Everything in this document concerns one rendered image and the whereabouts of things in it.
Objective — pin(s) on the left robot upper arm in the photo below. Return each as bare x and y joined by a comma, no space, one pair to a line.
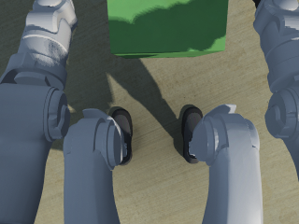
32,117

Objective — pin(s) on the robot left thigh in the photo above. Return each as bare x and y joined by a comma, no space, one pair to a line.
88,176

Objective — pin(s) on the right robot upper arm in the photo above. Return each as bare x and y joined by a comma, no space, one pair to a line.
282,120

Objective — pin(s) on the robot right forearm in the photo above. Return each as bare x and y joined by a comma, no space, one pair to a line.
277,23

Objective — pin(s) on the robot left forearm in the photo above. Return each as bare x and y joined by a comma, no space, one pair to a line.
44,46

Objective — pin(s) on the right robot foot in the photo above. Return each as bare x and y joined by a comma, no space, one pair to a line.
190,119

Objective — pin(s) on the carton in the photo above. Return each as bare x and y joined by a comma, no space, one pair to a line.
140,29

